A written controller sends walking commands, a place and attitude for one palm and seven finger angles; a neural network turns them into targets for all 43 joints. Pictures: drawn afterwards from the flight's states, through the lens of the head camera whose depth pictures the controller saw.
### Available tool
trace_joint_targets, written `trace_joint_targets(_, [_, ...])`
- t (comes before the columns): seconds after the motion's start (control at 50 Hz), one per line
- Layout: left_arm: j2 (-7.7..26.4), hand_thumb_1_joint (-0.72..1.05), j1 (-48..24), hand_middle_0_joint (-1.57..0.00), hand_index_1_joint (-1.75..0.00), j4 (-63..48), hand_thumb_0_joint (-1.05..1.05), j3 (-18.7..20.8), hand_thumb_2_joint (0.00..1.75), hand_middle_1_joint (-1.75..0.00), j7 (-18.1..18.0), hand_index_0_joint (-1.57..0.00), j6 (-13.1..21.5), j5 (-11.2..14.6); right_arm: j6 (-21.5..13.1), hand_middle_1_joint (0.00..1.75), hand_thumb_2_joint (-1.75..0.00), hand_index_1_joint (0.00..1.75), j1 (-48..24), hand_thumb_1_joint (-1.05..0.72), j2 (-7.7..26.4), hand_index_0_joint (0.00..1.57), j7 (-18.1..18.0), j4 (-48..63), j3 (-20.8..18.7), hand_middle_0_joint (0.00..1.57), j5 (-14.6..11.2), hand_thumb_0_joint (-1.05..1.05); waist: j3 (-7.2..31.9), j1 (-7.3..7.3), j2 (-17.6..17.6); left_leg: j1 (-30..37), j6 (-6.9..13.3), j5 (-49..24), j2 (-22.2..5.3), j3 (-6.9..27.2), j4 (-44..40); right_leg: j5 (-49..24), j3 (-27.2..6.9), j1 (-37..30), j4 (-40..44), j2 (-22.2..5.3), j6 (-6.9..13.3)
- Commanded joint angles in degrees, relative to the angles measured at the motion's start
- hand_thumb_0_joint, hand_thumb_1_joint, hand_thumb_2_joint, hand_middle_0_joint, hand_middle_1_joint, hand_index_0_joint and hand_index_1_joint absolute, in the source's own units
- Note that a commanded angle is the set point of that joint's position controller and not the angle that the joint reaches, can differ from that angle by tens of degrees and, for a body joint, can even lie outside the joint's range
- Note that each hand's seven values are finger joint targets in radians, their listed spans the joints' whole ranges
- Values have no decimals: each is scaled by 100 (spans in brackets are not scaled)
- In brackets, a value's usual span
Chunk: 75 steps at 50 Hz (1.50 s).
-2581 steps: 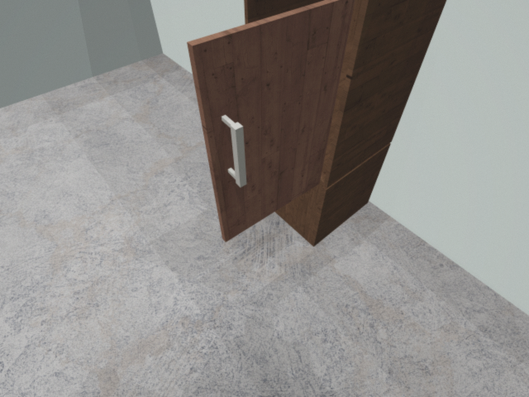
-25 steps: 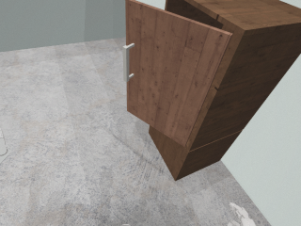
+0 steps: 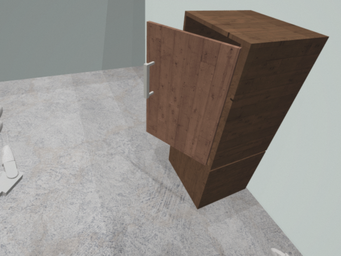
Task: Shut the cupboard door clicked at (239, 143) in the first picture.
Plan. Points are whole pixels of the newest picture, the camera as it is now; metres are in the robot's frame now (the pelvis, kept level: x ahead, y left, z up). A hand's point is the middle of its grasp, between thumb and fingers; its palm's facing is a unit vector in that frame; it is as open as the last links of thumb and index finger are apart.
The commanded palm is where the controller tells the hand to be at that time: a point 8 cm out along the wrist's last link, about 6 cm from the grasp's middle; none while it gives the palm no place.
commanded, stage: stop stepping back and stand still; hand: left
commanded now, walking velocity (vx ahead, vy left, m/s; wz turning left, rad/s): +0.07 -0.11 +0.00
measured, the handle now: (149, 80) +0.85 +0.16 +0.02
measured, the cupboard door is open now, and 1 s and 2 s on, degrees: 29 29 29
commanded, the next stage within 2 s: let the arm hang, fingers relaxed in 0.62 s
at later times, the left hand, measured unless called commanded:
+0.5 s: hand out of the picture +0.11 +0.30 +0.17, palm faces +0.54 -0.77 -0.34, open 7.4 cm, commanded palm +0.07 +0.32 +0.19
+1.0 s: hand out of the picture +0.02 +0.21 -0.16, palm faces +0.05 -0.99 -0.14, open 7.3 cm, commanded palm none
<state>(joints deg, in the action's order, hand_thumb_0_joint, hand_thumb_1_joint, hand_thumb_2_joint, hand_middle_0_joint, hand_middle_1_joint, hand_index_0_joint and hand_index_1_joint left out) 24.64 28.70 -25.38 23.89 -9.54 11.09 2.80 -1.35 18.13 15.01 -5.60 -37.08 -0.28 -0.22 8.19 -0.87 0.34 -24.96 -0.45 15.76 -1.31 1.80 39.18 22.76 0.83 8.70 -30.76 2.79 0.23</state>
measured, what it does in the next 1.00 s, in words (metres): steps on the spot: left foot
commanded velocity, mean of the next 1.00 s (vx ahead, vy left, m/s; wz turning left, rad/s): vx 0.07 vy -0.03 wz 0.00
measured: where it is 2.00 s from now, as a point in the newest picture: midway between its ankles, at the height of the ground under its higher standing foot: outside the picture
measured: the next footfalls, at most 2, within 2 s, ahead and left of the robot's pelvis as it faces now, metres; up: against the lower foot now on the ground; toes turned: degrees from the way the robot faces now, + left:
left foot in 0.02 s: +0.07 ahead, +0.12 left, +0.00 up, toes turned +5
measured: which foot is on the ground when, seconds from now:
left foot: up 0.00-0.00, down 0.02-1.00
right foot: down 0.00-1.00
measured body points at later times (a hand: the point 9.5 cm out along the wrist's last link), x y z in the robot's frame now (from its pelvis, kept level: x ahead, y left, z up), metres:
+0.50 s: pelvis -0.06 +0.02 +0.01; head -0.12 +0.03 +0.45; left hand +0.08 +0.34 +0.19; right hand +0.09 -0.22 -0.08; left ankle +0.03 +0.11 -0.72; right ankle -0.07 -0.11 -0.72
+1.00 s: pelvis -0.06 +0.04 +0.00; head -0.07 +0.06 +0.45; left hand +0.02 +0.26 -0.15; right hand +0.00 -0.20 -0.13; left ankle +0.03 +0.11 -0.72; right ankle -0.07 -0.08 -0.72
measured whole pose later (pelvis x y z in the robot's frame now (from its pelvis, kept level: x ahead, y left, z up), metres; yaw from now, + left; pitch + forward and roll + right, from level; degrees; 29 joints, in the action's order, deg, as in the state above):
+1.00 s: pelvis -0.06 +0.04 +0.00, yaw +2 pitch -1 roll -2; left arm 8.7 16.9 45.6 0.4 -1.5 -4.5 -0.3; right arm 1.6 16.3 11.1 0.1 -51.3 1.9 2.0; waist 0.6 2.7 0.9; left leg -22.5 4.5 10.8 1.0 -3.7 34.3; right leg 20.7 2.6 12.5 -34.6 0.7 0.1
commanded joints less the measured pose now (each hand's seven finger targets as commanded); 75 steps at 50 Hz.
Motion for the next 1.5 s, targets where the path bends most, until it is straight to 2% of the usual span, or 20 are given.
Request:
trace_joint_targets(0.0, [1028,90,-994,-20,-30,-1177,0,191,90,-30,-88,-20,204,-67,-579,30,-90,30,-1069,-90,593,20,-151,1009,-204,20,-131,0,-938,99,-20,1127,235,-668,-380,297,-1150,-782,-563,1303,1016,-679,92])
trace_joint_targets(0.04, [1035,90,-537,-20,-30,-1716,0,411,90,-30,-24,-20,266,43,-637,30,-90,30,-917,-90,463,20,-82,984,-111,20,-51,0,-434,192,-1193,754,287,446,-708,1199,-2503,-137,31,577,205,-79,-85])
trace_joint_targets(0.08, [1178,90,-636,-20,-30,-2194,0,673,90,-30,-29,-20,380,2,-789,30,-90,30,-982,-90,427,20,-52,971,-119,20,15,0,-233,153,-1190,558,410,1879,-1006,1725,-3153,6,-97,256,-85,20,-115])
trace_joint_targets(0.16, [1140,90,238,-20,-30,-1921,0,887,90,-30,-65,-20,309,-2,-919,30,-90,30,-852,-90,409,20,54,951,-158,20,56,0,168,141,-1502,560,60,1759,-636,859,-3020,-115,115,-316,531,113,24])
trace_joint_targets(0.28, [848,90,583,-20,-30,-1042,0,691,90,-30,-48,-20,-8,111,-615,30,-90,30,-865,-90,327,20,83,937,-128,20,52,0,-256,199,-593,394,-58,1486,-335,231,-2389,307,155,30,986,-63,224])
trace_joint_targets(0.42, [830,90,-929,-20,-30,-974,0,242,90,-30,-164,-20,-82,-78,-437,30,-90,30,-989,-90,337,20,61,726,-148,20,35,0,-1035,247,820,301,64,310,-78,-209,508,1695,-1827,1600,1932,-1668,1037])
trace_joint_targets(0.5, [873,90,-1729,-20,-30,-1136,0,115,90,-30,-157,-20,26,-207,-478,30,-90,30,-1086,-90,487,20,-35,790,-168,20,-2,0,-1474,316,-438,1118,246,959,-229,111,-908,1497,-705,2370,788,-897,519])
trace_joint_targets(0.54, [935,90,-1486,-20,-30,-1526,0,344,90,-30,-150,-20,178,-164,-574,30,-90,30,-1098,-90,477,20,-48,850,-99,20,6,0,-1246,272,-1974,575,432,3255,-1021,1747,-2953,922,76,1725,-776,-17,71])
trace_joint_targets(0.56, [1172,90,-1447,-20,-30,-1654,0,632,90,-30,-151,-20,236,-190,-639,30,-90,30,-1139,-90,436,20,-61,905,-111,20,26,0,-1103,167,-2116,10,538,3751,-1357,2287,-3514,492,49,1135,-1472,69,0])
trace_joint_targets(0.64, [870,90,-307,-20,-30,-1462,0,608,90,-30,-39,-20,242,-115,-711,30,-90,30,-1012,-90,295,20,100,990,-155,20,31,0,-600,49,-1304,-420,295,2368,-876,773,-2947,174,250,-320,-18,-6,96])
trace_joint_targets(0.68, [789,90,79,-20,-30,-1344,0,576,90,-30,-22,-20,217,-81,-651,30,-90,30,-945,-90,277,20,157,1070,-153,20,8,0,-434,109,-697,-204,44,1647,-317,165,-2051,109,-204,-354,924,-327,277])
trace_joint_targets(0.7, [-385,90,-55,-20,-30,3284,0,-1709,90,-30,800,-20,-690,-534,-858,30,-90,30,-1156,-90,1061,20,548,-164,-298,20,65,0,-695,190,-194,79,143,-627,-419,45,-377,-2107,-621,617,564,-1268,379])
trace_joint_targets(0.72, [-563,90,-254,-20,-30,3384,0,-1782,90,-30,883,-20,-1082,-435,-594,30,-90,30,-649,-90,490,20,560,-201,-287,20,15,0,-196,273,94,828,46,-736,-444,0,-312,-2381,-963,945,483,-1335,487])
trace_joint_targets(0.76, [-644,90,-885,-20,-30,3679,0,-1966,90,-30,931,-20,-1169,-433,-269,30,-90,30,-440,-90,605,20,541,-257,-239,20,64,0,-459,273,759,943,116,-548,-475,222,-439,-533,-587,1580,601,-1051,424])
trace_joint_targets(0.82, [-540,90,-1287,-20,-30,4536,0,-2045,90,-30,889,-20,-1207,-429,22,30,-90,30,-485,-90,615,20,533,-342,-128,20,152,0,-978,309,1471,1024,187,-555,-299,244,-226,195,-626,1933,936,-1123,564])
trace_joint_targets(0.88, [-537,90,-1472,-20,-30,5523,0,-2147,90,-30,832,-20,-1285,-379,158,30,-90,30,-395,-90,555,20,529,-653,-74,20,220,0,-1231,325,540,984,268,-574,-439,524,-843,363,-534,1804,713,-905,460])
trace_joint_targets(0.94, [-587,90,-1036,-20,-30,6644,0,-2151,90,-30,822,-20,-1284,-364,122,30,-90,30,-353,-90,619,20,480,-1072,-40,20,232,0,-1146,66,-717,244,435,877,-788,1304,-2445,-36,-278,639,140,-487,167])
trace_joint_targets(1.02, [-848,90,-485,-20,-30,7674,0,-2104,90,-30,831,-20,-1209,-396,105,30,-90,30,-155,-90,322,20,391,-1524,-94,20,185,0,-645,-21,-1412,626,394,1123,-659,1010,-2741,-399,-226,173,450,-499,233])
trace_joint_targets(1.22, [-985,90,-239,-20,-30,8915,0,-2347,90,-30,779,-20,-1079,-343,138,30,-90,30,343,-90,62,20,335,-2388,-83,20,66,0,-1115,180,-12,1532,308,-265,-526,344,-2253,-696,-500,579,1393,-781,280])
trace_joint_targets(1.48, [-1287,90,-5,-20,-30,9209,0,-2389,90,-30,690,-20,-1085,-368,189,30,-90,30,374,-90,-238,20,334,-2693,-69,20,75,0,-1552,179,85,1481,303,-154,-458,198,-2255,-499,-518,857,1419,-768,233])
